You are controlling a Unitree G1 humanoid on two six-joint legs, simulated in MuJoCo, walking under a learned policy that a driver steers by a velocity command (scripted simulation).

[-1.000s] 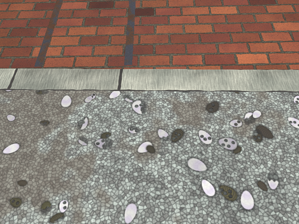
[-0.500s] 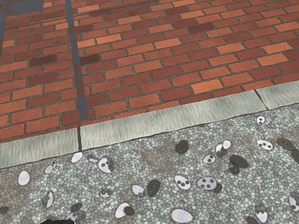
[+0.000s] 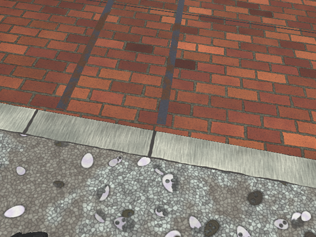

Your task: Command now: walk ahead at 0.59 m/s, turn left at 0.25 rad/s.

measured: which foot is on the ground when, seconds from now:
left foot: down 0.00-0.32, up 0.34-0.76, down 0.78-1.00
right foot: up 0.00-0.30, down 0.32-0.78, up 0.80-1.00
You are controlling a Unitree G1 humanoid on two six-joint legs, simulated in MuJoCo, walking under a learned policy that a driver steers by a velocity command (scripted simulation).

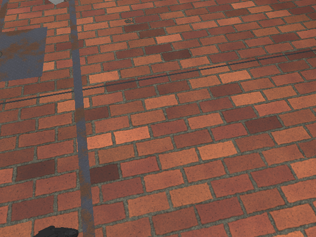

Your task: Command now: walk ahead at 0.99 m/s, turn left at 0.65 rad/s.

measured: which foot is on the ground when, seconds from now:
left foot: down 0.00-0.24, up 0.26-0.58, down 0.60-1.00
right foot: up 0.00-0.20, down 0.22-0.60, up 0.62-0.98, down 1.00-1.00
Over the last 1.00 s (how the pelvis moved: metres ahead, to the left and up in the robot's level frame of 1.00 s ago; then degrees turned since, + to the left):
0.81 -0.26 -0.01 -18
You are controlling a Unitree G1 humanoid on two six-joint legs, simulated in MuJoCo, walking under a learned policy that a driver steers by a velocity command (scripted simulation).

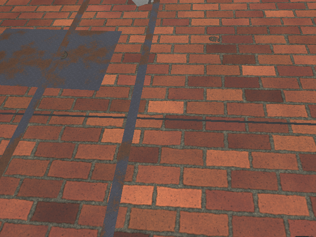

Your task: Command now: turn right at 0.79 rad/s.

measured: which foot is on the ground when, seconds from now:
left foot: down 0.00-0.00, up 0.02-0.62, down 0.64-1.00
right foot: down 0.00-0.66, up 0.68-1.00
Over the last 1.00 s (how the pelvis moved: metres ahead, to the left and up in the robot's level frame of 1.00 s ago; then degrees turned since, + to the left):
0.48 -0.04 -0.13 12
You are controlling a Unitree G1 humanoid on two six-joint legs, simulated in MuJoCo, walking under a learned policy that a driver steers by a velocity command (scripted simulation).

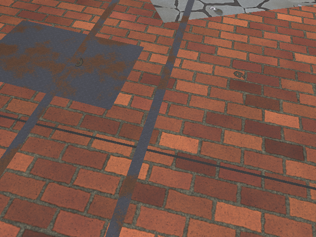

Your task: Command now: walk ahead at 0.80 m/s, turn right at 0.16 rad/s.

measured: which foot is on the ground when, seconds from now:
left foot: down 0.00-0.18, up 0.20-0.56, down 0.58-0.98, up 1.00-1.00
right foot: up 0.00-0.12, down 0.14-0.60, up 0.62-0.96, down 0.98-1.00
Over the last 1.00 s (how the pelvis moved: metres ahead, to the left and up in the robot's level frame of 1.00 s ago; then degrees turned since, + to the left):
0.21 0.05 0.02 13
